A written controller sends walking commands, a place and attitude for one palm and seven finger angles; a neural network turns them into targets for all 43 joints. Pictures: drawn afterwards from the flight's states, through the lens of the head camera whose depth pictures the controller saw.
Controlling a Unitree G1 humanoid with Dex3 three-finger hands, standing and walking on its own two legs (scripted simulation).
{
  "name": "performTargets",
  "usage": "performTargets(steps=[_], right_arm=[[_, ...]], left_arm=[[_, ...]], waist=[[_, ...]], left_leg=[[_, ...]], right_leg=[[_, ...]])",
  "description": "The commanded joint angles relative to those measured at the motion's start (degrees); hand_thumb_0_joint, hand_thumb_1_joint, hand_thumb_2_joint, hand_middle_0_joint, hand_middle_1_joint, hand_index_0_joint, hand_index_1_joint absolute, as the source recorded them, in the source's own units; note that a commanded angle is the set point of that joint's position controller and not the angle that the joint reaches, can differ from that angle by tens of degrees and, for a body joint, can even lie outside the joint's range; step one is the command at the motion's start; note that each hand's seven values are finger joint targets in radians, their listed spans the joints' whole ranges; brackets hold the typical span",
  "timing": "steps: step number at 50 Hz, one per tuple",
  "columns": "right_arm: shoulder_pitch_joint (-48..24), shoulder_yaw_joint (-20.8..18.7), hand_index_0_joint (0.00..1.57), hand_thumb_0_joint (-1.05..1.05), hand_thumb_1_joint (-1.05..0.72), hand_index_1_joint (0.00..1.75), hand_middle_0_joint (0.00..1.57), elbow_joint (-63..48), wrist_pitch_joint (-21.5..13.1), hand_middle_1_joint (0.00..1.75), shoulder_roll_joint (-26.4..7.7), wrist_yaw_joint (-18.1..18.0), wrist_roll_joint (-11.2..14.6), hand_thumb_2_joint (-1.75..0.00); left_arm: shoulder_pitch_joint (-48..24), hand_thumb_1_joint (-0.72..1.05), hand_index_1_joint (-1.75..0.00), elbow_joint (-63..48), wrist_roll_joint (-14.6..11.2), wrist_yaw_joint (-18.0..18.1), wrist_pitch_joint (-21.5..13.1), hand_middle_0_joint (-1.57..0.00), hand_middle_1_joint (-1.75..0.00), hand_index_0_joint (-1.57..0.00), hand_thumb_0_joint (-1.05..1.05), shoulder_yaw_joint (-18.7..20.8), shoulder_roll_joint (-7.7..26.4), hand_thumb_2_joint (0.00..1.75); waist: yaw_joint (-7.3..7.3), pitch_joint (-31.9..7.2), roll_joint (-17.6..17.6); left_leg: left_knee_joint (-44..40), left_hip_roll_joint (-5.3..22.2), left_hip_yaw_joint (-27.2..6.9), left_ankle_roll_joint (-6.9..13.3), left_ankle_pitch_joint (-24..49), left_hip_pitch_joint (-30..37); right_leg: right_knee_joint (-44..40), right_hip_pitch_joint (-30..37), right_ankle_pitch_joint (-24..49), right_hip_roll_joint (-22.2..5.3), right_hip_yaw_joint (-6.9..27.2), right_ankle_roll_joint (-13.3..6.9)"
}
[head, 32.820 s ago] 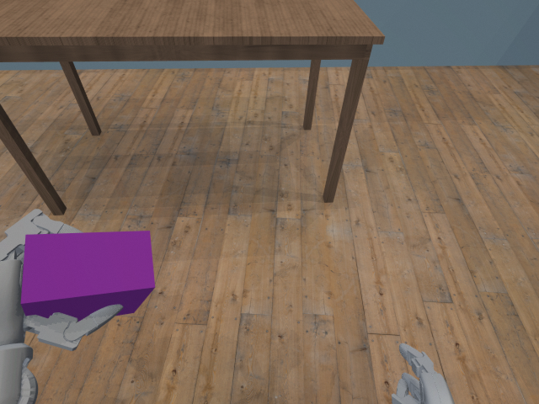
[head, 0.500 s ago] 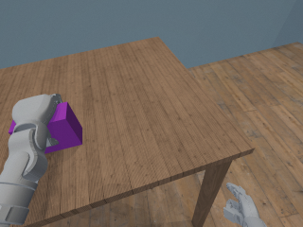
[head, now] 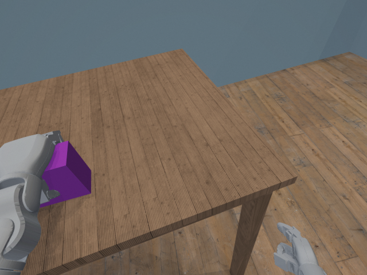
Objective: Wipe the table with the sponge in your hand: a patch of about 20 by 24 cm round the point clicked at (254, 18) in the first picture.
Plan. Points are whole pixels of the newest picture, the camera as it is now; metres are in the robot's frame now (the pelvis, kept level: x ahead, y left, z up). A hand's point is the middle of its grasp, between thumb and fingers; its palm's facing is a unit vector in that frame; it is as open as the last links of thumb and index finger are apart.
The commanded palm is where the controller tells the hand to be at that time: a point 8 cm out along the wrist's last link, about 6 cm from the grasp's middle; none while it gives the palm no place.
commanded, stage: wipe back along the first lane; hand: left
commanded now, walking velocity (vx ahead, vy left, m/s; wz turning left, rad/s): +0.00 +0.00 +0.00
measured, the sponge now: (53, 181) +0.26 +0.31 +0.11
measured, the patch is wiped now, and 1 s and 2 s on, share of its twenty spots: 0.90 0.90 0.90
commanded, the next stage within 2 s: lift the sponge slowly off the table in 0.50 s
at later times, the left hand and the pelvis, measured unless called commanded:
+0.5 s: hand (35, 192) +0.20 +0.29 +0.16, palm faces +0.21 -0.08 -0.97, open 10.1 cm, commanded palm +0.15 +0.27 +0.18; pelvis -0.01 +0.01 +0.00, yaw -1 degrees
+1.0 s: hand (32, 201) +0.18 +0.28 +0.16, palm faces +0.27 -0.11 -0.96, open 10.1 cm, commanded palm +0.14 +0.27 +0.20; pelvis -0.02 +0.00 +0.00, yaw +0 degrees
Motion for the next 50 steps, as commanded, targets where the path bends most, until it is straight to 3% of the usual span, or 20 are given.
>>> performTargets(steps=[1, 4, 6, 9, 12, 16, 18, 22, 24, 29, 33, 35, 38, 40, 42, 44, 45, 46, 48, 50], right_arm=[[-11.84, -1.93, 0.2, 0.0, -0.9, 0.3, 0.2, -11.15, -3.21, 0.3, -4.39, 0.17, 0.31, -0.9], [-13.33, -1.96, 0.2, 0.0, -0.9, 0.3, 0.2, -11.46, -3.47, 0.3, -4.29, 0.23, 0.22, -0.9], [-11.93, -2.03, 0.2, 0.0, -0.9, 0.3, 0.2, -10.95, -3.22, 0.3, -4.47, 0.09, 0.33, -0.9], [-14.32, -1.77, 0.2, 0.0, -0.9, 0.3, 0.2, -11.76, -3.65, 0.3, -3.89, 0.18, 0.47, -0.9], [-13.17, -1.78, 0.2, 0.0, -0.9, 0.3, 0.2, -11.6, -3.63, 0.3, -4.06, 0.34, 0.43, -0.9], [-14.05, -1.61, 0.2, 0.0, -0.9, 0.3, 0.2, -12.2, -3.76, 0.3, -3.46, 0.81, 0.41, -0.9], [-13.9, -1.66, 0.2, 0.0, -0.9, 0.3, 0.2, -11.84, -3.55, 0.3, -3.53, 0.89, 0.35, -0.9], [-14.05, -1.63, 0.2, 0.0, -0.9, 0.3, 0.2, -11.97, -3.85, 0.3, -3.36, 0.73, 0.38, -0.9], [-15.65, -1.47, 0.2, 0.0, -0.9, 0.3, 0.2, -13.18, -4.27, 0.3, -2.83, 0.72, 0.4, -0.9], [-15.71, -1.51, 0.2, 0.0, -0.9, 0.3, 0.2, -13.83, -4.67, 0.3, -2.4, 1.22, 0.45, -0.9], [-14.02, -1.77, 0.2, 0.0, -0.9, 0.3, 0.2, -12.2, -4.56, 0.3, -3.03, 0.56, 0.15, -0.9], [-15.05, -1.48, 0.2, 0.0, -0.9, 0.3, 0.2, -13.34, -5.26, 0.3, -2.52, 0.15, 0.4, -0.9], [-14.15, -1.52, 0.2, 0.0, -0.9, 0.3, 0.2, -12.0, -5.19, 0.3, -2.96, -0.51, 0.16, -0.9], [-15.34, -1.16, 0.2, 0.0, -0.9, 0.3, 0.2, -12.92, -6.16, 0.3, -2.34, -0.8, 0.49, -0.9], [-14.76, -1.35, 0.2, 0.0, -0.9, 0.3, 0.2, -11.95, -6.56, 0.3, -2.53, -0.77, 0.29, -0.9], [-16.44, -1.12, 0.2, 0.0, -0.9, 0.3, 0.2, -12.84, -6.85, 0.3, -2.2, -0.78, 0.16, -0.9], [-15.81, -0.96, 0.2, 0.0, -0.9, 0.3, 0.2, -12.72, -7.07, 0.3, -2.12, -0.86, 0.19, -0.9], [-14.99, -1.09, 0.2, 0.0, -0.9, 0.3, 0.2, -11.83, -7.08, 0.3, -2.44, -1.14, -0.1, -0.9], [-15.22, -1.11, 0.2, 0.0, -0.9, 0.3, 0.2, -11.48, -6.87, 0.3, -2.58, -1.15, -0.17, -0.9], [-15.99, -0.82, 0.2, 0.0, -0.9, 0.3, 0.2, -11.87, -7.38, 0.3, -2.3, -1.4, 0.05, -0.9]], left_arm=[[3.74, 0.1, -1.6, -6.13, -3.37, -1.54, 2.04, -1.2, -1.6, -1.2, 0.0, 3.0, 5.84, 1.3], [6.96, 0.1, -1.6, -8.39, -3.76, -0.55, 2.81, -1.2, -1.6, -1.2, 0.0, 4.83, 6.94, 1.3], [6.62, 0.1, -1.6, -8.05, -3.75, -0.07, 3.48, -1.2, -1.6, -1.2, 0.0, 4.16, 6.27, 1.3], [7.06, 0.1, -1.6, -11.5, -3.24, 0.17, 4.79, -1.2, -1.6, -1.2, 0.0, 1.96, 4.09, 1.3], [8.96, 0.1, -1.6, -12.22, -3.69, 0.29, 5.18, -1.2, -1.6, -1.2, 0.0, 0.71, 2.52, 1.3], [14.89, 0.1, -1.6, -16.29, -4.01, 0.58, 5.32, -1.2, -1.6, -1.2, 0.0, 1.09, 1.64, 1.3], [13.97, 0.1, -1.6, -17.5, -4.09, 1.02, 5.32, -1.2, -1.6, -1.2, 0.0, 0.59, 1.09, 1.3], [16.03, 0.1, -1.6, -19.21, -4.25, 2.18, 5.51, -1.2, -1.6, -1.2, 0.0, 0.98, 0.6, 1.3], [17.22, 0.1, -1.6, -22.75, -4.25, 2.69, 5.56, -1.2, -1.6, -1.2, 0.0, 1.43, 0.61, 1.3], [20.87, 0.1, -1.6, -26.06, -4.4, 3.76, 5.47, -1.2, -1.6, -1.2, 0.0, -1.85, -3.53, 1.3], [17.82, 0.1, -1.6, -23.96, -4.28, 5.1, 5.19, -1.2, -1.6, -1.2, 0.0, -0.14, -1.05, 1.3], [13.55, 0.1, -1.6, -27.59, -3.78, 5.59, 5.16, -1.2, -1.6, -1.2, 0.0, -0.34, -0.61, 1.3], [13.73, 0.1, -1.6, -23.59, -4.12, 5.51, 5.55, -1.2, -1.6, -1.2, 0.0, 0.46, 0.19, 1.3], [7.81, 0.1, -1.6, -27.39, -3.38, 5.61, 5.42, -1.2, -1.6, -1.2, 0.0, -0.79, 0.12, 1.3], [9.99, 0.1, -1.6, -25.29, -3.47, 5.41, 5.39, -1.2, -1.6, -1.2, 0.0, -1.39, -0.81, 1.3], [11.53, 0.1, -1.6, -27.28, -3.51, 4.97, 5.59, -1.2, -1.6, -1.2, 0.0, 0.52, 1.13, 1.3], [7.59, 0.1, -1.6, -28.69, -3.44, 5.05, 5.22, -1.2, -1.6, -1.2, 0.0, -0.39, 1.1, 1.3], [8.67, 0.1, -1.6, -24.48, -3.49, 4.96, 5.56, -1.2, -1.6, -1.2, 0.0, -0.13, 1.12, 1.3], [8.15, 0.1, -1.6, -25.0, -3.67, 4.54, 5.32, -1.2, -1.6, -1.2, 0.0, 0.33, 1.7, 1.3], [4.82, 0.1, -1.6, -27.15, -3.06, 4.53, 5.19, -1.2, -1.6, -1.2, 0.0, 2.03, 4.39, 1.3]], waist=[[2.36, -5.67, -8.56], [3.29, -5.82, -8.51], [2.55, -4.74, -9.38], [3.0, -5.04, -6.79], [2.75, -5.13, -8.29], [3.35, -5.89, -8.99], [2.93, -4.39, -7.52], [2.96, -2.88, -8.79], [3.68, -3.8, -7.2], [3.56, -2.95, -6.42], [3.11, -1.19, -7.54], [3.2, -3.94, -6.1], [3.25, -1.21, -6.72], [2.94, -4.16, -4.59], [3.12, -3.42, -4.72], [3.84, -4.17, -5.27], [3.4, -5.84, -5.19], [3.26, -3.24, -6.17], [3.45, -2.64, -6.43], [3.56, -4.82, -4.96]], left_leg=[[-1.92, -0.98, -0.39, 1.38, 17.33, 1.76], [-1.78, -0.89, -0.81, 1.34, 16.73, 1.51], [-1.68, -0.87, -0.45, 1.26, 16.54, 1.11], [-2.48, -0.69, -0.96, 1.21, 15.3, 1.5], [-2.43, -0.57, -0.92, 1.21, 15.38, 1.37], [-2.15, -0.34, -1.01, 1.13, 16.24, 1.52], [-2.7, -0.02, -1.04, 1.0, 15.06, 1.49], [-3.14, 0.32, -1.24, 0.86, 13.59, 1.03], [-3.43, 0.33, -1.77, 0.93, 13.44, 1.29], [-4.19, 0.72, -2.03, 0.84, 11.78, 0.86], [-4.09, 0.67, -1.67, 0.81, 9.8, 0.45], [-4.06, 0.49, -1.75, 0.82, 10.29, 1.32], [-4.68, 0.52, -1.8, 0.73, 8.49, 1.12], [-4.71, 0.35, -1.93, 0.75, 8.78, 2.06], [-4.82, 0.42, -2.11, 0.66, 9.45, 2.24], [-4.97, 0.34, -2.56, 0.9, 9.71, 2.36], [-4.58, 0.17, -2.21, 0.87, 10.82, 2.78], [-4.4, 0.15, -2.05, 0.83, 10.66, 2.22], [-4.97, 0.13, -2.15, 0.81, 9.94, 2.26], [-4.75, -0.04, -2.14, 0.84, 10.52, 2.71]], right_leg=[[-2.08, 3.25, 17.75, 0.55, -1.09, -1.81], [-2.11, 3.23, 17.38, 1.06, 0.22, -2.16], [-1.96, 2.6, 16.68, 0.74, -0.67, -1.73], [-2.15, 2.08, 14.47, 1.34, -0.1, -2.25], [-1.7, 2.23, 14.61, 0.96, -1.16, -1.94], [-1.13, 2.78, 15.22, 1.03, -1.16, -1.95], [-1.47, 1.57, 13.78, 1.16, -1.42, -1.96], [-1.78, 0.8, 11.56, 1.42, -1.4, -2.0], [-1.79, 1.38, 11.16, 2.1, -0.46, -2.56], [-1.69, 0.94, 9.4, 2.49, -1.17, -2.62], [-2.31, 0.02, 7.37, 1.73, -1.43, -2.27], [-1.88, 1.04, 6.97, 1.7, -1.02, -2.49], [-2.8, 0.05, 5.51, 1.8, -1.24, -2.39], [-2.18, 0.91, 5.42, 1.77, -0.87, -2.61], [-2.24, 0.85, 6.17, 1.75, -1.06, -2.66], [-2.59, 2.0, 7.03, 2.32, -0.03, -3.05], [-2.11, 2.44, 7.35, 1.63, -0.72, -2.7], [-2.66, 1.16, 7.03, 1.75, -0.96, -2.7], [-3.04, 1.29, 6.67, 1.6, -1.01, -2.63], [-2.76, 2.16, 6.62, 1.48, -0.16, -2.71]])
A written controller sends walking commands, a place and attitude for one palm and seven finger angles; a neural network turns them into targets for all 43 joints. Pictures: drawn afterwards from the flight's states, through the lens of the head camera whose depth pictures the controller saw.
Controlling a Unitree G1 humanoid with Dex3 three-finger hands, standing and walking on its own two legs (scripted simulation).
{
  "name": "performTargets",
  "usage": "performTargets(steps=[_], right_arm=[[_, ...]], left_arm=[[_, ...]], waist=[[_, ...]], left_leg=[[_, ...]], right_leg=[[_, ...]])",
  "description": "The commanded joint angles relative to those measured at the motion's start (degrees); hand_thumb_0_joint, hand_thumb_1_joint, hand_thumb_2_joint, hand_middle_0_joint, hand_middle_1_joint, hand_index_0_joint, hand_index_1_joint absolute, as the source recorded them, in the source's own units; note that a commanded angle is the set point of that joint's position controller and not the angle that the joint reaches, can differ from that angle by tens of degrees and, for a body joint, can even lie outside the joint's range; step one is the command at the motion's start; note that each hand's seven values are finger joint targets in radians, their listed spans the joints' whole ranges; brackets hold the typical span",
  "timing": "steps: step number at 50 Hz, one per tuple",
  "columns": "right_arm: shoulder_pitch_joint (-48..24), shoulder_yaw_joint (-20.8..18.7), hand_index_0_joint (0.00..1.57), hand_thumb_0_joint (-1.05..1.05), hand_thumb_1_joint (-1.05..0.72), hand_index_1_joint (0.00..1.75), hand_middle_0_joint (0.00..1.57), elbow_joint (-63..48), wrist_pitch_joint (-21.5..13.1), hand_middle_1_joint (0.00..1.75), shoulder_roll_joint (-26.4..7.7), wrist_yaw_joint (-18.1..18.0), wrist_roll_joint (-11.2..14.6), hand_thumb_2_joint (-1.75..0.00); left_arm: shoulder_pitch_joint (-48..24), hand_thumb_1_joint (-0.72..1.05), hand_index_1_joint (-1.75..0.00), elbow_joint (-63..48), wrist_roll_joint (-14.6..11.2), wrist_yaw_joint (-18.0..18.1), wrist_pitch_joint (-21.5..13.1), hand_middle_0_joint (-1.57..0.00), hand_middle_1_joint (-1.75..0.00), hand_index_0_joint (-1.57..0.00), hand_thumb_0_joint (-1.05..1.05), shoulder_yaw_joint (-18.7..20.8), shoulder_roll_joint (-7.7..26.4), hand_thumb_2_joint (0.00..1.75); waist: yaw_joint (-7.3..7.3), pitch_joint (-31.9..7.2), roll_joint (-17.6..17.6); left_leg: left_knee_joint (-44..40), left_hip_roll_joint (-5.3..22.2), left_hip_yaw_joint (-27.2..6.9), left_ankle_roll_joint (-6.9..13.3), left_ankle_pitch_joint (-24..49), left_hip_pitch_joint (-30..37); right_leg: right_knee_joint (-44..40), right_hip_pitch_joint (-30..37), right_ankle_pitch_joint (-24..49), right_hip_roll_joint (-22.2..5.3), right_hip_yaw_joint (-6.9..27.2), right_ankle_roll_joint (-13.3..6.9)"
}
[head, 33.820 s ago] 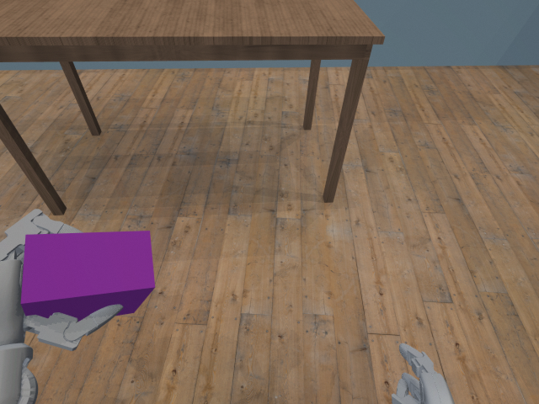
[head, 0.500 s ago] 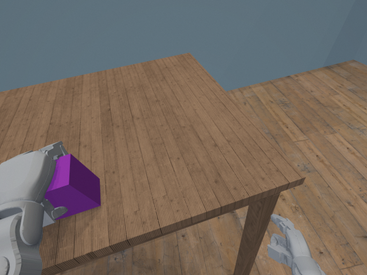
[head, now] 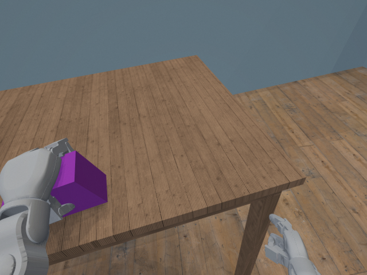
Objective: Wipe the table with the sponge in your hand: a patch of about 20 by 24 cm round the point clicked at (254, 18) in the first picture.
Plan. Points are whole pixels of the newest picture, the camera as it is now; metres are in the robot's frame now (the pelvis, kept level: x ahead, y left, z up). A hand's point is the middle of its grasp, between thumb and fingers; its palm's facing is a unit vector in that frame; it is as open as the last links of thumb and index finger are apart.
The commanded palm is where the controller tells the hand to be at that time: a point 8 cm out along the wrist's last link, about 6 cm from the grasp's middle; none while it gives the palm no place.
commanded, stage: lift the sponge slowly off the table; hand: left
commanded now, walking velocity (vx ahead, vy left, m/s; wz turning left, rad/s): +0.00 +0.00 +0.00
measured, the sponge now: (67, 191) +0.21 +0.28 +0.13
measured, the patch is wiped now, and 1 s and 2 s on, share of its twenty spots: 0.90 0.90 0.90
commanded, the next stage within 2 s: bring the sponge back beside the body in 1.70 s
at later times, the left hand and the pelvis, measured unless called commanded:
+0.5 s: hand (56, 188) +0.19 +0.27 +0.17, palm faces +0.16 -0.09 -0.98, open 10.1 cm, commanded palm +0.15 +0.26 +0.24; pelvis -0.01 -0.02 +0.00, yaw +1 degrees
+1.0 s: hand (52, 170) +0.20 +0.26 +0.21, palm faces +0.25 -0.08 -0.97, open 10.0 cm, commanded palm +0.16 +0.26 +0.28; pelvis -0.03 -0.02 +0.00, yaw +0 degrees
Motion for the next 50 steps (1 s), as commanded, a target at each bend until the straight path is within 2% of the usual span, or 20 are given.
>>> performTargets(steps=[1, 5, 6, 10, 15, 17, 20, 23, 24, 28, 29, 31, 34, 36, 39, 41, 44, 45, 46, 50], right_arm=[[-14.12, -1.98, 0.2, 0.0, -0.9, 0.3, 0.2, -11.46, -4.11, 0.3, -4.93, -0.63, -0.15, -0.9], [-14.8, -1.74, 0.2, 0.0, -0.9, 0.3, 0.2, -11.3, -4.56, 0.3, -5.0, -1.28, 0.03, -0.9], [-14.17, -1.71, 0.2, 0.0, -0.9, 0.3, 0.2, -10.7, -4.51, 0.3, -5.29, -1.69, -0.37, -0.9], [-15.26, -1.68, 0.2, 0.0, -0.9, 0.3, 0.2, -10.83, -5.04, 0.3, -5.06, -1.57, -0.28, -0.9], [-15.3, -1.74, 0.2, 0.0, -0.9, 0.3, 0.2, -10.65, -4.96, 0.3, -5.03, -1.34, -0.55, -0.9], [-14.89, -1.74, 0.2, 0.0, -0.9, 0.3, 0.2, -10.23, -4.89, 0.3, -5.0, -1.34, -0.61, -0.9], [-15.54, -1.72, 0.2, 0.0, -0.9, 0.3, 0.2, -10.5, -5.74, 0.3, -4.79, -1.96, -0.63, -0.9], [-14.61, -1.9, 0.2, 0.0, -0.9, 0.3, 0.2, -9.37, -5.88, 0.3, -5.14, -2.49, -1.04, -0.9], [-16.32, -1.68, 0.2, 0.0, -0.9, 0.3, 0.2, -10.39, -6.27, 0.3, -5.05, -2.72, -0.66, -0.9], [-16.01, -1.87, 0.2, 0.0, -0.9, 0.3, 0.2, -9.23, -6.11, 0.3, -5.09, -2.86, -0.99, -0.9], [-17.79, -1.6, 0.2, 0.0, -0.9, 0.3, 0.2, -9.99, -6.36, 0.3, -4.84, -3.04, -0.54, -0.9], [-16.61, -1.58, 0.2, 0.0, -0.9, 0.3, 0.2, -9.13, -6.26, 0.3, -4.93, -3.02, -0.85, -0.9], [-18.4, -1.42, 0.2, 0.0, -0.9, 0.3, 0.2, -9.8, -6.35, 0.3, -4.85, -3.2, -0.4, -0.9], [-17.21, -1.4, 0.2, 0.0, -0.9, 0.3, 0.2, -9.24, -6.32, 0.3, -4.93, -3.47, -0.68, -0.9], [-18.88, -1.2, 0.2, 0.0, -0.9, 0.3, 0.2, -10.1, -6.7, 0.3, -4.63, -3.65, -0.12, -0.9], [-17.22, -1.35, 0.2, 0.0, -0.9, 0.3, 0.2, -9.24, -6.86, 0.3, -4.74, -3.73, -0.55, -0.9], [-18.95, -1.17, 0.2, 0.0, -0.9, 0.3, 0.2, -10.14, -6.94, 0.3, -4.5, -3.77, -0.11, -0.9], [-17.58, -1.46, 0.2, 0.0, -0.9, 0.3, 0.2, -9.27, -6.99, 0.3, -4.7, -3.67, -0.12, -0.9], [-17.39, -1.24, 0.2, 0.0, -0.9, 0.3, 0.2, -9.46, -6.73, 0.3, -4.7, -3.76, -0.38, -0.9], [-18.21, -1.31, 0.2, 0.0, -0.9, 0.3, 0.2, -9.6, -6.76, 0.3, -4.53, -3.75, 0.18, -0.9]], left_arm=[[-6.15, 0.1, -1.6, -4.99, -1.43, -1.16, -0.05, -1.2, -1.6, -1.2, 0.0, 3.78, 8.43, 1.3], [-12.29, 0.1, -1.6, -5.74, -0.69, -1.43, -0.39, -1.2, -1.6, -1.2, 0.0, 6.24, 12.59, 1.3], [-11.57, 0.1, -1.6, -1.89, -0.69, -1.79, -0.15, -1.2, -1.6, -1.2, 0.0, 5.65, 12.1, 1.3], [-13.87, 0.1, -1.6, -5.7, -0.19, -2.57, -0.93, -1.2, -1.6, -1.2, 0.0, 8.1, 15.52, 1.3], [-12.02, 0.1, -1.6, -7.22, -0.8, -3.45, -1.62, -1.2, -1.6, -1.2, 0.0, 10.73, 18.04, 1.3], [-12.18, 0.1, -1.6, -5.65, -0.93, -3.86, -1.95, -1.2, -1.6, -1.2, 0.0, 9.94, 17.17, 1.3], [-17.95, 0.1, -1.6, -8.82, -0.03, -3.49, -2.88, -1.2, -1.6, -1.2, 0.0, 10.22, 19.07, 1.3], [-20.1, 0.1, -1.6, -3.19, -0.12, -3.52, -3.18, -1.2, -1.6, -1.2, 0.0, 9.09, 18.31, 1.3], [-21.91, 0.1, -1.6, -4.6, 0.04, -3.64, -2.94, -1.2, -1.6, -1.2, 0.0, 10.0, 19.93, 1.3], [-22.18, 0.1, -1.6, -2.73, -0.26, -3.83, -3.63, -1.2, -1.6, -1.2, 0.0, 10.08, 19.86, 1.3], [-23.01, 0.1, -1.6, -3.98, -0.1, -4.09, -3.29, -1.2, -1.6, -1.2, 0.0, 10.8, 20.77, 1.3], [-23.83, 0.1, -1.6, -1.93, -0.6, -4.14, -3.48, -1.2, -1.6, -1.2, 0.0, 9.82, 19.79, 1.3], [-23.56, 0.1, -1.6, -2.27, -1.14, -4.93, -3.14, -1.2, -1.6, -1.2, 0.0, 11.11, 20.76, 1.3], [-26.25, 0.1, -1.6, -0.75, -1.6, -4.97, -3.47, -1.2, -1.6, -1.2, 0.0, 9.73, 19.83, 1.3], [-27.5, 0.1, -1.6, -2.67, -1.53, -5.48, -3.51, -1.2, -1.6, -1.2, 0.0, 9.65, 19.98, 1.3], [-29.18, 0.1, -1.6, -0.21, -1.65, -5.11, -3.73, -1.2, -1.6, -1.2, 0.0, 8.74, 19.2, 1.3], [-30.69, 0.1, -1.6, -2.53, -1.54, -5.26, -3.56, -1.2, -1.6, -1.2, 0.0, 9.79, 20.45, 1.3], [-31.45, 0.1, -1.6, -1.91, -1.42, -4.82, -3.71, -1.2, -1.6, -1.2, 0.0, 11.03, 21.7, 1.3], [-31.05, 0.1, -1.6, -0.44, -1.75, -4.95, -3.51, -1.2, -1.6, -1.2, 0.0, 9.28, 19.79, 1.3], [-34.21, 0.1, -1.6, -1.97, -2.22, -4.52, -3.28, -1.2, -1.6, -1.2, 0.0, 10.38, 21.03, 1.3]], waist=[[0.46, -3.09, -5.44], [0.54, -5.57, -4.89], [0.39, -3.67, -5.71], [0.95, -7.37, -2.87], [1.4, -7.97, -3.92], [1.1, -5.41, -4.0], [1.02, -7.06, -1.3], [0.95, -4.59, -3.5], [1.4, -5.16, -3.69], [1.56, -5.81, -2.93], [1.65, -6.6, -1.49], [1.48, -5.89, -2.0], [1.64, -5.46, -3.33], [1.27, -5.36, -2.89], [1.34, -5.63, -1.65], [1.35, -5.41, -2.96], [1.48, -5.84, -1.77], [1.56, -6.6, -2.61], [1.61, -6.01, -3.25], [1.55, -6.98, -1.34]], left_leg=[[-5.61, 0.1, -1.88, 0.62, 9.92, 1.33], [-5.35, -0.25, -1.91, 0.59, 9.32, 2.28], [-5.25, -0.38, -1.59, 0.61, 9.19, 2.0], [-4.53, -0.75, -1.72, 0.56, 11.57, 3.13], [-3.72, -0.95, -1.64, 0.65, 13.77, 3.3], [-4.07, -0.88, -1.44, 0.57, 13.03, 3.24], [-4.56, -1.08, -1.88, 0.66, 12.3, 4.3], [-5.21, -0.99, -1.6, 0.52, 10.07, 4.16], [-5.18, -1.29, -2.28, 0.63, 9.68, 4.13], [-5.42, -1.3, -1.6, 0.34, 9.88, 4.18], [-5.69, -1.33, -2.3, 0.37, 9.5, 4.46], [-5.91, -1.27, -1.74, 0.12, 9.22, 3.77], [-6.01, -1.2, -2.28, 0.14, 7.7, 3.5], [-6.2, -1.1, -1.54, -0.02, 6.37, 3.32], [-6.72, -1.21, -2.16, -0.05, 5.33, 3.64], [-7.01, -1.08, -1.9, -0.26, 5.09, 3.05], [-7.33, -1.04, -2.36, -0.17, 4.37, 3.39], [-7.37, -0.97, -2.25, -0.34, 5.02, 3.14], [-7.65, -1.03, -1.95, -0.32, 4.87, 3.02], [-7.9, -0.96, -2.16, -0.62, 3.55, 2.94]], right_leg=[[-4.65, 0.08, 5.97, 1.86, -0.5, -2.93], [-5.11, 0.63, 4.64, 1.53, 0.84, -2.89], [-5.56, -0.25, 4.46, 1.57, 0.51, -2.87], [-4.92, 1.69, 6.69, 1.12, 1.95, -3.11], [-4.67, 2.44, 9.71, 0.86, 2.4, -2.95], [-5.42, 0.82, 8.65, 0.79, 1.92, -2.67], [-5.52, 1.09, 6.35, 0.93, 2.77, -3.21], [-7.06, -0.25, 4.29, 0.7, 2.29, -3.03], [-7.02, 0.04, 3.83, 1.14, 4.32, -3.72], [-7.09, 0.95, 4.19, 0.23, 3.05, -3.25], [-7.2, 1.28, 3.62, 0.83, 5.17, -4.03], [-7.01, 1.07, 3.34, 0.23, 2.76, -3.36], [-7.64, 0.58, 1.79, 0.55, 5.3, -3.75], [-7.56, 0.05, 0.35, -0.22, 3.12, -3.05], [-7.78, -0.02, -0.51, 0.38, 5.09, -3.6], [-7.25, 0.05, -0.2, -0.15, 2.72, -3.2], [-7.68, 0.16, -0.95, 0.3, 4.99, -3.81], [-6.92, 0.61, -0.46, 0.07, 3.63, -3.45], [-7.2, 0.56, -0.35, -0.05, 2.73, -3.31], [-6.92, 0.71, -1.3, -0.1, 3.88, -3.49]])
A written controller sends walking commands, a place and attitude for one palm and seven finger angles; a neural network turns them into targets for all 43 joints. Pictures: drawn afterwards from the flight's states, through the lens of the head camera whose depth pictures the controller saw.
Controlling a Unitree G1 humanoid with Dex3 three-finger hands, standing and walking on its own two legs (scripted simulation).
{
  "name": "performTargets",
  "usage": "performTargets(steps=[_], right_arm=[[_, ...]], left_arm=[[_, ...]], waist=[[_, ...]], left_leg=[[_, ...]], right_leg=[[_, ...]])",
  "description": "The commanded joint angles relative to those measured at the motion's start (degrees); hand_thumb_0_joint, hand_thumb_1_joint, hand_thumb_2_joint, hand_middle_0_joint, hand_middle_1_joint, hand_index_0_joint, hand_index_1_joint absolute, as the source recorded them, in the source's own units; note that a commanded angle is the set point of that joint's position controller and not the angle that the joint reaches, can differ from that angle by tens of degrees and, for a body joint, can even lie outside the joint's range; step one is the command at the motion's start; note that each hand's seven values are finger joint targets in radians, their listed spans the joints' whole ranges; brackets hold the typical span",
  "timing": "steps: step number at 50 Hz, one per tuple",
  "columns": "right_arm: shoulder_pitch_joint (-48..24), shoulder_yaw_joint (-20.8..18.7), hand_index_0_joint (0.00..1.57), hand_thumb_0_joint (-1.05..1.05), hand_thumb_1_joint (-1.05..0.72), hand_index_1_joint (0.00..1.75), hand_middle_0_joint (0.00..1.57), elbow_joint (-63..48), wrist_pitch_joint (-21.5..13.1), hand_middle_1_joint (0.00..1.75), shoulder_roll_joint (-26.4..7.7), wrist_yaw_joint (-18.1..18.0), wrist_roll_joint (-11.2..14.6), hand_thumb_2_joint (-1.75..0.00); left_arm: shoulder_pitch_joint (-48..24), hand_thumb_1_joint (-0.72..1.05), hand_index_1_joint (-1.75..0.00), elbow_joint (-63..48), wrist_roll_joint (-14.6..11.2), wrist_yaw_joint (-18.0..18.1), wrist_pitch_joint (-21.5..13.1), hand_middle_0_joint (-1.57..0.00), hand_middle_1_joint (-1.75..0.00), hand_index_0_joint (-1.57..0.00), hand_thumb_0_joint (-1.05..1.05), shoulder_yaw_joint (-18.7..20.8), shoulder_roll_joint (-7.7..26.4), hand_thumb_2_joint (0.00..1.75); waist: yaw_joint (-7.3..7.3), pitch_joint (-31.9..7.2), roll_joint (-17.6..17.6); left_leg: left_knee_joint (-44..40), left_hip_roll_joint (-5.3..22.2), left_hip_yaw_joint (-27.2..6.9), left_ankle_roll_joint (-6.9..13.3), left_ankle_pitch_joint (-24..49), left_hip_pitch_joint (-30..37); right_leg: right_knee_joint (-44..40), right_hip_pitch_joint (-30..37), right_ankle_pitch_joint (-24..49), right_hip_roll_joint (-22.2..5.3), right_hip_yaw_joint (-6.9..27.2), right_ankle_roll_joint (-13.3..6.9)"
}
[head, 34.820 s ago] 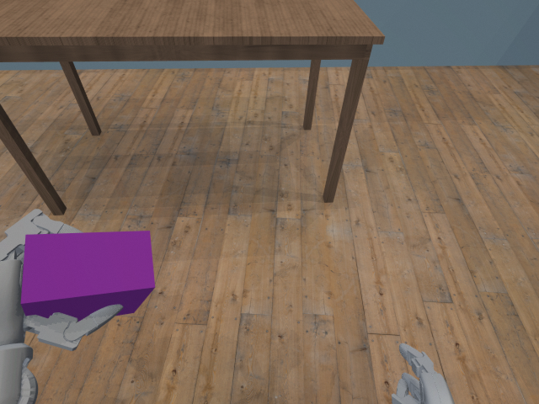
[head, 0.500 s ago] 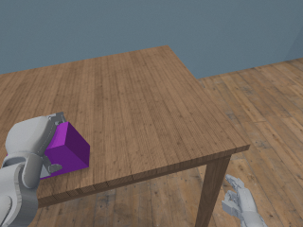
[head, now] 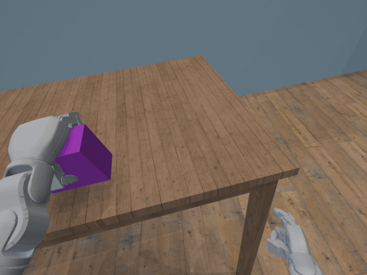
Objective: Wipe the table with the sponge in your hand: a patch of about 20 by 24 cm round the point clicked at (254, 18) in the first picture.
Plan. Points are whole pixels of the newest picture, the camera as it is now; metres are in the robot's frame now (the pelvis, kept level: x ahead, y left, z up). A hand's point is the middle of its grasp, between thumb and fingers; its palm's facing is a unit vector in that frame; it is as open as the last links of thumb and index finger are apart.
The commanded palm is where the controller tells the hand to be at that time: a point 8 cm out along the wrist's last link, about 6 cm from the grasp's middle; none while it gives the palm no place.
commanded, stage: lift the sponge slowly off the table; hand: left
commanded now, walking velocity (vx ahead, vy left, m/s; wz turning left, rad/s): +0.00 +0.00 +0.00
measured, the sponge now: (73, 165) +0.24 +0.28 +0.17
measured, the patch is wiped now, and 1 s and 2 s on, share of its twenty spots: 0.90 0.90 0.90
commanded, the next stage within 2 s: bring the sponge back beside the body in 0.70 s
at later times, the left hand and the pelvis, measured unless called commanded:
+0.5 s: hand (64, 132) +0.26 +0.28 +0.24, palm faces +0.31 -0.09 -0.95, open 10.0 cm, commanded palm +0.20 +0.28 +0.31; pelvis +0.00 +0.01 +0.00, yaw +0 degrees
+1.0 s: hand (55, 132) +0.25 +0.29 +0.24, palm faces +0.31 -0.08 -0.95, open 10.0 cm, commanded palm +0.19 +0.29 +0.31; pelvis +0.00 +0.00 +0.00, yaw +0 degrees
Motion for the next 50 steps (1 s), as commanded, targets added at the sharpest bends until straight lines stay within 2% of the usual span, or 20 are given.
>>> performTargets(steps=[1, 2, 4, 8, 9, 13, 14, 20, 24, 26, 30, 33, 34, 38, 40, 41, 45, 48, 49, 50], right_arm=[[-15.01, -1.78, 0.2, 0.0, -0.9, 0.3, 0.2, -11.65, -3.6, 0.3, -4.44, -0.2, 0.03, -0.9], [-15.58, -1.79, 0.2, 0.0, -0.9, 0.3, 0.2, -11.93, -3.72, 0.3, -4.24, 0.02, 0.34, -0.9], [-16.57, -1.72, 0.2, 0.0, -0.9, 0.3, 0.2, -12.81, -3.6, 0.3, -4.33, -0.04, 0.29, -0.9], [-15.03, -1.66, 0.2, 0.0, -0.9, 0.3, 0.2, -12.09, -2.73, 0.3, -4.93, -0.29, 0.23, -0.9], [-16.15, -1.42, 0.2, 0.0, -0.9, 0.3, 0.2, -12.86, -2.91, 0.3, -4.7, -0.35, 0.64, -0.9], [-15.14, -1.54, 0.2, 0.0, -0.9, 0.3, 0.2, -12.45, -3.02, 0.3, -5.07, -0.64, 0.48, -0.9], [-16.43, -1.22, 0.2, 0.0, -0.9, 0.3, 0.2, -13.23, -3.4, 0.3, -4.61, -0.57, 0.81, -0.9], [-15.83, -1.35, 0.2, 0.0, -0.9, 0.3, 0.2, -13.08, -4.14, 0.3, -4.21, -0.26, 0.87, -0.9], [-15.93, -1.36, 0.2, 0.0, -0.9, 0.3, 0.2, -13.06, -3.39, 0.3, -4.67, -0.04, 0.71, -0.9], [-14.77, -1.52, 0.2, 0.0, -0.9, 0.3, 0.2, -12.86, -2.71, 0.3, -4.97, 0.11, 0.47, -0.9], [-15.28, -1.42, 0.2, 0.0, -0.9, 0.3, 0.2, -13.34, -1.67, 0.3, -4.97, 0.58, 1.29, -0.9], [-14.72, -1.31, 0.2, 0.0, -0.9, 0.3, 0.2, -14.11, -1.08, 0.3, -5.12, 0.64, 0.98, -0.9], [-15.9, -1.18, 0.2, 0.0, -0.9, 0.3, 0.2, -14.65, -1.09, 0.3, -5.04, 0.71, 1.29, -0.9], [-14.91, -1.11, 0.2, 0.0, -0.9, 0.3, 0.2, -14.76, -1.06, 0.3, -5.05, 0.33, 0.99, -0.9], [-14.99, -1.28, 0.2, 0.0, -0.9, 0.3, 0.2, -14.62, -1.83, 0.3, -5.06, 0.14, 1.15, -0.9], [-14.73, -1.29, 0.2, 0.0, -0.9, 0.3, 0.2, -14.64, -1.66, 0.3, -5.02, -0.1, 0.74, -0.9], [-14.82, -1.53, 0.2, 0.0, -0.9, 0.3, 0.2, -14.0, -2.19, 0.3, -4.99, -0.22, 0.87, -0.9], [-14.67, -1.57, 0.2, 0.0, -0.9, 0.3, 0.2, -13.76, -1.46, 0.3, -5.11, -0.07, 0.44, -0.9], [-16.2, -1.37, 0.2, 0.0, -0.9, 0.3, 0.2, -14.49, -1.44, 0.3, -5.03, 0.09, 0.9, -0.9], [-15.63, -1.42, 0.2, 0.0, -0.9, 0.3, 0.2, -14.01, -1.48, 0.3, -4.86, 0.19, 1.06, -0.9]], left_arm=[[-18.69, 0.1, -1.6, -6.43, 1.57, 2.95, 0.01, -1.2, -1.6, -1.2, 0.0, 10.87, 14.93, 1.3], [-19.2, 0.1, -1.6, -8.38, 1.41, 2.84, -0.13, -1.2, -1.6, -1.2, 0.0, 10.03, 14.02, 1.3], [-17.88, 0.1, -1.6, -9.69, 1.32, 2.69, 0.46, -1.2, -1.6, -1.2, 0.0, 12.01, 15.95, 1.3], [-19.43, 0.1, -1.6, -5.13, 0.44, 2.13, 0.94, -1.2, -1.6, -1.2, 0.0, 12.1, 16.66, 1.3], [-20.89, 0.1, -1.6, -6.09, 0.86, 1.79, 1.43, -1.2, -1.6, -1.2, 0.0, 11.13, 15.9, 1.3], [-24.35, 0.1, -1.6, -4.56, 0.71, 1.19, 1.04, -1.2, -1.6, -1.2, 0.0, 10.74, 16.84, 1.3], [-25.41, 0.1, -1.6, -6.6, 1.26, 0.93, 1.45, -1.2, -1.6, -1.2, 0.0, 9.8, 16.2, 1.3], [-29.39, 0.1, -1.6, -10.5, 1.35, 1.16, 1.35, -1.2, -1.6, -1.2, 0.0, 9.63, 16.3, 1.3], [-27.85, 0.1, -1.6, -8.26, 1.15, 1.31, 2.45, -1.2, -1.6, -1.2, 0.0, 10.96, 17.1, 1.3], [-26.76, 0.1, -1.6, -6.49, 0.37, 1.61, 2.54, -1.2, -1.6, -1.2, 0.0, 12.43, 18.02, 1.3], [-27.12, 0.1, -1.6, -7.41, -0.74, 1.04, 3.38, -1.2, -1.6, -1.2, 0.0, 13.22, 18.69, 1.3], [-22.8, 0.1, -1.6, -6.22, -1.72, 0.07, 3.57, -1.2, -1.6, -1.2, 0.0, 12.17, 16.75, 1.3], [-21.64, 0.1, -1.6, -6.95, -1.41, -0.3, 4.18, -1.2, -1.6, -1.2, 0.0, 12.08, 16.78, 1.3], [-23.34, 0.1, -1.6, -9.34, -1.65, -0.52, 3.62, -1.2, -1.6, -1.2, 0.0, 11.21, 16.51, 1.3], [-26.84, 0.1, -1.6, -11.65, -0.55, 0.04, 3.55, -1.2, -1.6, -1.2, 0.0, 12.44, 18.77, 1.3], [-24.39, 0.1, -1.6, -9.89, -0.69, 0.02, 3.67, -1.2, -1.6, -1.2, 0.0, 12.47, 18.41, 1.3], [-27.41, 0.1, -1.6, -12.14, 0.22, 0.65, 3.56, -1.2, -1.6, -1.2, 0.0, 13.77, 20.4, 1.3], [-22.78, 0.1, -1.6, -10.47, -0.45, 0.44, 3.49, -1.2, -1.6, -1.2, 0.0, 14.58, 20.29, 1.3], [-21.55, 0.1, -1.6, -11.61, -0.31, 0.21, 4.15, -1.2, -1.6, -1.2, 0.0, 14.53, 20.03, 1.3], [-22.76, 0.1, -1.6, -12.03, -0.86, 0.32, 3.81, -1.2, -1.6, -1.2, 0.0, 14.7, 20.08, 1.3]], waist=[[-0.1, -7.09, -3.98], [0.03, -8.16, -3.01], [0.58, -9.44, -2.0], [0.07, -7.17, -5.27], [-0.2, -7.48, -3.77], [-0.14, -8.87, -3.48], [-0.27, -9.38, -0.77], [-0.04, -11.61, -1.39], [0.45, -10.47, -2.05], [0.72, -10.4, -4.49], [0.43, -11.14, -3.34], [0.71, -10.39, -5.16], [0.41, -10.44, -3.55], [0.09, -10.5, -4.79], [0.08, -13.0, -3.78], [0.3, -10.43, -4.09], [0.45, -12.63, -2.45], [0.92, -11.48, -3.62], [0.85, -11.42, -2.09], [0.64, -11.51, -2.5]], left_leg=[[-5.43, -1.49, -1.2, 1.08, -1.26, 0.76], [-5.34, -1.53, -1.14, 1.06, -0.88, 1.32], [-5.06, -1.48, -1.57, 1.17, 0.09, 1.52], [-4.47, -1.33, -0.95, 1.11, -0.59, 0.67], [-4.98, -1.31, -1.43, 1.09, -1.29, 0.86], [-4.56, -1.52, -1.25, 1.12, -0.59, 1.26], [-5.1, -1.48, -1.67, 1.13, -0.64, 1.65], [-5.67, -1.26, -2.33, 0.99, 1.39, 2.13], [-5.92, -1.04, -2.48, 0.97, 1.7, 2.01], [-5.29, -0.99, -1.9, 0.94, 3.28, 1.28], [-4.77, -0.87, -1.54, 0.74, 4.46, 1.53], [-4.04, -0.9, -1.18, 0.97, 4.74, 1.37], [-4.11, -0.82, -1.23, 1.03, 4.43, 1.49], [-3.5, -1.04, -1.09, 1.28, 4.67, 2.12], [-3.51, -1.05, -1.65, 1.24, 4.93, 2.61], [-3.42, -1.1, -1.28, 1.33, 4.81, 2.23], [-3.54, -1.15, -1.81, 1.14, 5.55, 2.85], [-3.03, -1.21, -1.16, 1.1, 6.35, 2.6], [-3.58, -1.11, -1.85, 1.04, 5.92, 2.64], [-3.51, -0.95, -1.71, 0.82, 5.5, 2.2]], right_leg=[[-7.39, -0.19, -4.03, -0.56, 3.68, -1.68], [-7.22, -0.11, -3.64, -0.69, 3.83, -1.61], [-7.0, 0.96, -2.6, -0.34, 5.66, -2.34], [-7.64, -0.74, -3.86, -1.03, 4.27, -1.48], [-7.73, -0.7, -4.29, -0.57, 5.68, -1.96], [-7.16, -0.32, -3.37, -1.24, 3.97, -1.58], [-6.97, 0.1, -3.11, -0.74, 5.15, -2.11], [-5.63, 1.29, -0.87, -0.83, 3.68, -2.1], [-6.39, 1.17, -0.59, -0.29, 4.93, -2.64], [-6.21, 1.77, 0.59, -0.85, 4.02, -2.21], [-6.15, 1.48, 1.35, -1.03, 4.39, -1.89], [-6.15, 1.44, 2.6, -1.48, 3.9, -1.76], [-6.6, 1.24, 1.85, -1.11, 5.24, -1.89], [-6.2, 0.55, 2.0, -1.69, 3.68, -1.45], [-5.83, 1.4, 1.38, -1.62, 4.63, -1.78], [-6.27, 0.58, 1.11, -1.58, 4.3, -1.76], [-5.78, 1.42, 1.3, -1.4, 5.4, -2.17], [-6.05, 1.63, 2.85, -1.69, 5.04, -1.97], [-6.36, 1.64, 1.92, -1.0, 6.77, -2.4], [-5.99, 1.49, 1.4, -1.66, 5.53, -1.88]])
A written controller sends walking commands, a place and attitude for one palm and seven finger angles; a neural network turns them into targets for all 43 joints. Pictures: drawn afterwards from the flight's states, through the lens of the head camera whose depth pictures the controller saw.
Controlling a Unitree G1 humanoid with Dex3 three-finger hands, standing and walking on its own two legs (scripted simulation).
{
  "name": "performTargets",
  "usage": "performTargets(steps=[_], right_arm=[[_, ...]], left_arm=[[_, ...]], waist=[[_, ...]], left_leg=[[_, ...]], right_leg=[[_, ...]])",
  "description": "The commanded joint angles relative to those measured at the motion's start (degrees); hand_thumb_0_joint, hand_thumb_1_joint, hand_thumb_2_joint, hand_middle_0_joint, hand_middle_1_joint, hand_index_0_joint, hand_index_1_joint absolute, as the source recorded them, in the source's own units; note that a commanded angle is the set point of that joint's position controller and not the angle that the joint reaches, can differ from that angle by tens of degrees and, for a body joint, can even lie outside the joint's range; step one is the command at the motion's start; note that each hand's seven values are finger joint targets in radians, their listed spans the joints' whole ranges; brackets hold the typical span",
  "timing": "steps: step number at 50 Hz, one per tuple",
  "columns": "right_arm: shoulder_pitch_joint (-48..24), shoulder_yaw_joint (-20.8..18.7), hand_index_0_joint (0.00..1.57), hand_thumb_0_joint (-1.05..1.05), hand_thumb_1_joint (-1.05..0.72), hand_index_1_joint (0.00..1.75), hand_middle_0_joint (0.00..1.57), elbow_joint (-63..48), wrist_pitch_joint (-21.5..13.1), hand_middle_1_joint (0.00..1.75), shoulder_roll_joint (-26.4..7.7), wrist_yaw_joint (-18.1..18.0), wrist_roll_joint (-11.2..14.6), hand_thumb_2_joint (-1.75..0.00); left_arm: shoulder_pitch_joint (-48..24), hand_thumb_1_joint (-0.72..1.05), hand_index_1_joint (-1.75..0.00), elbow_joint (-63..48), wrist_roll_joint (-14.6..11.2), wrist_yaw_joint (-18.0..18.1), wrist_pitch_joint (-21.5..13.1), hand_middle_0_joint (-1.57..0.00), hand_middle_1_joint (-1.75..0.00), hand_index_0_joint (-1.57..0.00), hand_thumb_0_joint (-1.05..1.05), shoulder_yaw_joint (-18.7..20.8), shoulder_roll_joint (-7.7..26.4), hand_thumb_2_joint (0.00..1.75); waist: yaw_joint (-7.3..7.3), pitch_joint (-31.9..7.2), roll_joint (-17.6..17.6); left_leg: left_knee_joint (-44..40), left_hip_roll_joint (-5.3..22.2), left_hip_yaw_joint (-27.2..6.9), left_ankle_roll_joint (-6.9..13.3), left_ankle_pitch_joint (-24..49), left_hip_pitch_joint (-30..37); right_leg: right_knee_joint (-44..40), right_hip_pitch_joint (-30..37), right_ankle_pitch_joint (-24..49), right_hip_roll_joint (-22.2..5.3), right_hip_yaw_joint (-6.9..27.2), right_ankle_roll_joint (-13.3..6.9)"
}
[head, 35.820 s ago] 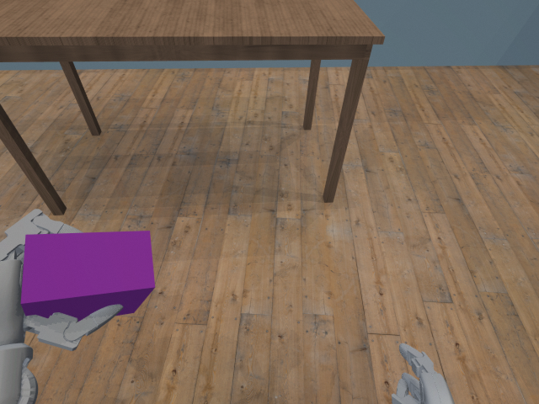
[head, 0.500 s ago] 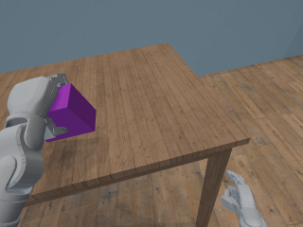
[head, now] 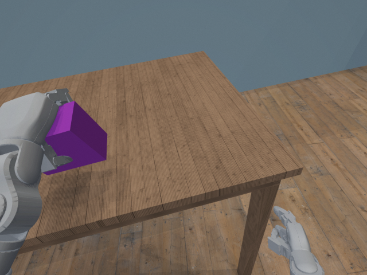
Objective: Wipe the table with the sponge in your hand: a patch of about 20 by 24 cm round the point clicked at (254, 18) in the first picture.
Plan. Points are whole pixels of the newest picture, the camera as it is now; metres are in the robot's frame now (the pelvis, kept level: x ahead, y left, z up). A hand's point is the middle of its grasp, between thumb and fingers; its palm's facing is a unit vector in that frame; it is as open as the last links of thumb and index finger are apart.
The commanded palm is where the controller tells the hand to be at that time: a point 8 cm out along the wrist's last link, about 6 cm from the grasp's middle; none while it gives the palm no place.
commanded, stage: bring the sponge back beside the body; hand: left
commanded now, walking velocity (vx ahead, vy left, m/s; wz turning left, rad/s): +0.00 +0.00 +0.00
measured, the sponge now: (66, 145) +0.25 +0.29 +0.20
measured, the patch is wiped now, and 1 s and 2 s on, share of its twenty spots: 0.90 0.90 0.90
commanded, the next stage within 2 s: step back with the hand held close in 1.38 s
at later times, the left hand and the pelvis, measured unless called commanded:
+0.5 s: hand (37, 140) +0.22 +0.29 +0.25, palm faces +0.36 -0.08 -0.93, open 10.0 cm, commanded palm +0.16 +0.28 +0.31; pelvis -0.01 +0.00 +0.00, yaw +0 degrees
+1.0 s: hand (31, 150) +0.19 +0.29 +0.25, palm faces +0.39 -0.10 -0.92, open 10.0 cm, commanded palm +0.13 +0.28 +0.31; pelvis -0.01 +0.01 +0.00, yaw +0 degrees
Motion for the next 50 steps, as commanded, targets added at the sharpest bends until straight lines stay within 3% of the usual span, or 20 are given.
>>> performTargets(steps=[1, 4, 7, 9, 10, 13, 15, 17, 19, 22, 24, 25, 28, 35, 39, 41, 45, 46, 49, 50], right_arm=[[-14.9, -1.86, 0.2, 0.0, -0.9, 0.3, 0.2, -12.0, -3.35, 0.3, -4.27, 0.1, -0.1, -0.9], [-16.15, -1.66, 0.2, 0.0, -0.9, 0.3, 0.2, -12.7, -3.48, 0.3, -3.94, -0.03, 0.39, -0.9], [-15.22, -1.78, 0.2, 0.0, -0.9, 0.3, 0.2, -12.45, -3.86, 0.3, -3.86, -0.21, 0.23, -0.9], [-16.27, -1.7, 0.2, 0.0, -0.9, 0.3, 0.2, -12.8, -4.11, 0.3, -3.86, -0.36, 0.21, -0.9], [-15.62, -1.88, 0.2, 0.0, -0.9, 0.3, 0.2, -12.69, -4.29, 0.3, -3.86, -0.26, 0.18, -0.9], [-15.15, -2.02, 0.2, 0.0, -0.9, 0.3, 0.2, -12.43, -3.97, 0.3, -4.02, -0.29, -0.51, -0.9], [-16.18, -2.02, 0.2, 0.0, -0.9, 0.3, 0.2, -12.69, -4.28, 0.3, -3.62, 0.01, 0.0, -0.9], [-15.44, -2.03, 0.2, 0.0, -0.9, 0.3, 0.2, -12.16, -4.07, 0.3, -3.66, 0.03, -0.24, -0.9], [-16.39, -1.96, 0.2, 0.0, -0.9, 0.3, 0.2, -12.78, -3.78, 0.3, -3.81, -0.08, -0.03, -0.9], [-15.46, -2.02, 0.2, 0.0, -0.9, 0.3, 0.2, -12.34, -3.7, 0.3, -3.75, -0.2, 0.08, -0.9], [-16.83, -1.8, 0.2, 0.0, -0.9, 0.3, 0.2, -13.27, -3.79, 0.3, -3.63, -0.26, 0.29, -0.9], [-15.83, -2.13, 0.2, 0.0, -0.9, 0.3, 0.2, -12.81, -4.08, 0.3, -3.64, -0.18, 0.42, -0.9], [-15.58, -2.07, 0.2, 0.0, -0.9, 0.3, 0.2, -12.9, -3.75, 0.3, -3.77, -0.45, -0.27, -0.9], [-16.07, -2.17, 0.2, 0.0, -0.9, 0.3, 0.2, -13.15, -4.18, 0.3, -3.64, -0.3, 0.02, -0.9], [-16.77, -1.91, 0.2, 0.0, -0.9, 0.3, 0.2, -13.23, -4.04, 0.3, -3.49, -0.2, 0.14, -0.9], [-15.41, -2.07, 0.2, 0.0, -0.9, 0.3, 0.2, -12.48, -3.8, 0.3, -3.72, -0.32, -0.3, -0.9], [-16.12, -2.03, 0.2, 0.0, -0.9, 0.3, 0.2, -13.21, -3.97, 0.3, -3.5, -0.19, 0.37, -0.9], [-15.64, -2.05, 0.2, 0.0, -0.9, 0.3, 0.2, -12.89, -3.75, 0.3, -3.74, -0.46, -0.16, -0.9], [-16.71, -1.87, 0.2, 0.0, -0.9, 0.3, 0.2, -13.63, -3.9, 0.3, -3.53, -0.25, 0.18, -0.9], [-16.17, -2.07, 0.2, 0.0, -0.9, 0.3, 0.2, -13.61, -4.16, 0.3, -3.5, -0.18, 0.17, -0.9]], left_arm=[[-14.91, 0.1, -1.6, -7.3, 1.51, 2.53, -0.43, -1.2, -1.6, -1.2, 0.0, 12.57, 15.94, 1.3], [-13.58, 0.1, -1.6, -8.26, 1.2, 1.82, -0.27, -1.2, -1.6, -1.2, 0.0, 11.26, 14.27, 1.3], [-14.06, 0.1, -1.6, -9.4, 0.66, 2.0, -1.08, -1.2, -1.6, -1.2, 0.0, 10.56, 13.53, 1.3], [-13.65, 0.1, -1.6, -10.25, 1.41, 2.17, -0.73, -1.2, -1.6, -1.2, 0.0, 11.29, 14.49, 1.3], [-15.2, 0.1, -1.6, -13.08, 1.42, 2.59, -1.32, -1.2, -1.6, -1.2, 0.0, 12.2, 15.54, 1.3], [-11.97, 0.1, -1.6, -12.77, 1.04, 2.95, -1.64, -1.2, -1.6, -1.2, 0.0, 13.83, 16.54, 1.3], [-13.63, 0.1, -1.6, -16.83, 1.31, 3.53, -1.53, -1.2, -1.6, -1.2, 0.0, 14.31, 16.92, 1.3], [-10.32, 0.1, -1.6, -13.48, 0.51, 3.68, -1.45, -1.2, -1.6, -1.2, 0.0, 14.19, 15.7, 1.3], [-8.94, 0.1, -1.6, -12.91, 0.58, 3.57, -0.91, -1.2, -1.6, -1.2, 0.0, 14.49, 15.75, 1.3], [-9.54, 0.1, -1.6, -11.96, -0.46, 3.74, -1.58, -1.2, -1.6, -1.2, 0.0, 13.33, 14.18, 1.3], [-8.72, 0.1, -1.6, -13.56, -0.14, 3.53, -1.17, -1.2, -1.6, -1.2, 0.0, 12.75, 13.61, 1.3], [-9.7, 0.1, -1.6, -15.64, -0.37, 3.9, -1.7, -1.2, -1.6, -1.2, 0.0, 13.36, 14.02, 1.3], [-7.48, 0.1, -1.6, -15.1, -0.84, 3.88, -1.85, -1.2, -1.6, -1.2, 0.0, 13.28, 13.67, 1.3], [-8.36, 0.1, -1.6, -19.53, -0.34, 5.14, -1.82, -1.2, -1.6, -1.2, 0.0, 15.73, 16.17, 1.3], [-4.84, 0.1, -1.6, -17.88, -0.73, 5.06, -1.33, -1.2, -1.6, -1.2, 0.0, 14.89, 14.52, 1.3], [-4.7, 0.1, -1.6, -15.97, -1.41, 5.22, -1.66, -1.2, -1.6, -1.2, 0.0, 14.79, 13.92, 1.3], [-5.14, 0.1, -1.6, -19.4, -1.75, 5.31, -1.91, -1.2, -1.6, -1.2, 0.0, 15.06, 14.13, 1.3], [-3.36, 0.1, -1.6, -16.72, -1.79, 5.35, -1.88, -1.2, -1.6, -1.2, 0.0, 15.03, 13.83, 1.3], [-2.3, 0.1, -1.6, -18.85, -1.48, 5.41, -1.51, -1.2, -1.6, -1.2, 0.0, 15.56, 14.46, 1.3], [-3.45, 0.1, -1.6, -21.07, -1.92, 5.7, -2.13, -1.2, -1.6, -1.2, 0.0, 16.27, 14.91, 1.3]], waist=[[0.23, -9.81, -4.29], [-0.25, -8.73, -4.47], [-0.11, -9.05, -4.17], [-0.1, -9.43, -2.95], [0.22, -11.9, -2.79], [0.73, -10.93, -3.79], [0.73, -12.63, -0.62], [0.72, -9.17, -3.79], [0.72, -8.77, -3.3], [0.44, -7.58, -5.0], [0.47, -7.94, -2.14], [0.51, -10.53, -2.6], [0.73, -8.02, -4.24], [0.79, -10.43, -2.01], [0.66, -7.78, -1.03], [0.75, -6.52, -3.68], [0.6, -8.45, -2.43], [0.8, -6.35, -3.59], [0.57, -6.78, -2.57], [0.92, -8.76, -1.99]], left_leg=[[-3.7, -0.81, -1.65, 0.79, 5.36, 2.47], [-4.17, -0.71, -1.92, 0.93, 2.95, 2.92], [-4.27, -0.68, -1.73, 0.83, 2.42, 2.88], [-4.31, -0.72, -2.16, 0.85, 1.79, 2.98], [-4.1, -0.73, -2.22, 0.79, 3.31, 3.29], [-3.7, -0.88, -1.69, 0.88, 4.26, 3.27], [-4.17, -0.8, -2.15, 0.65, 4.7, 3.66], [-4.14, -0.6, -1.85, 0.55, 4.0, 2.84], [-4.28, -0.62, -2.21, 0.69, 3.14, 2.94], [-4.37, -0.53, -1.75, 0.61, 1.47, 2.74], [-5.05, -0.7, -2.17, 0.64, 0.52, 2.88], [-4.67, -0.6, -2.13, 0.52, 1.94, 3.45], [-4.64, -0.74, -1.81, 0.75, 1.25, 3.06], [-4.57, -0.65, -2.22, 0.5, 1.49, 3.25], [-5.23, -0.64, -2.49, 0.46, 0.63, 3.03], [-4.99, -0.46, -2.05, 0.5, 0.33, 2.7], [-5.58, -0.36, -2.5, 0.39, -1.36, 3.0], [-5.18, -0.47, -2.19, 0.53, -0.92, 2.39], [-5.65, -0.58, -2.53, 0.44, -2.04, 2.38], [-5.01, -0.47, -2.52, 0.37, -0.94, 2.51]], right_leg=[[-6.51, 1.78, 1.38, -1.49, 4.28, -1.91], [-7.46, 0.27, -1.3, -0.94, 5.48, -1.86], [-6.79, 0.32, -1.17, -1.63, 3.73, -1.5], [-7.12, 0.53, -2.04, -1.05, 5.82, -2.11], [-6.03, 1.86, -0.4, -1.51, 4.67, -1.98], [-6.21, 1.84, 0.37, -1.6, 4.2, -1.92], [-5.64, 2.52, 0.63, -1.28, 4.72, -2.21], [-6.39, 1.09, -0.01, -1.39, 4.12, -1.86], [-7.19, 0.99, -1.06, -0.72, 6.29, -2.37], [-7.17, -0.12, -2.21, -1.5, 3.96, -1.43], [-7.29, 0.54, -2.55, -0.81, 5.54, -2.05], [-6.28, 1.48, -0.94, -1.23, 4.25, -1.72], [-6.81, 0.73, -1.56, -1.43, 3.64, -1.53], [-6.33, 1.77, -1.91, -1.1, 5.16, -1.89], [-6.99, 1.08, -2.28, -0.4, 5.74, -2.2], [-6.93, 0.35, -2.41, -1.0, 3.81, -1.58], [-6.57, 0.97, -3.26, -0.93, 4.41, -1.49], [-6.64, 0.44, -3.14, -1.06, 3.91, -1.52], [-6.83, 0.83, -4.35, -0.44, 5.54, -1.86], [-6.24, 1.39, -2.97, -1.09, 4.82, -1.64]])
